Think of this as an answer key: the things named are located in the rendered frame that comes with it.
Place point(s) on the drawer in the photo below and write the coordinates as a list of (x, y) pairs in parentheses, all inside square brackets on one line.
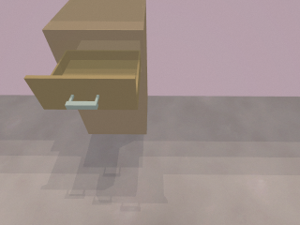
[(114, 75)]

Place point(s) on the handle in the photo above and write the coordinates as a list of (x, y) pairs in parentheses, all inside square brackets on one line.
[(81, 105)]

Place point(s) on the cabinet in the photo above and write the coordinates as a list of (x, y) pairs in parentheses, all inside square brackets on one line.
[(104, 25)]

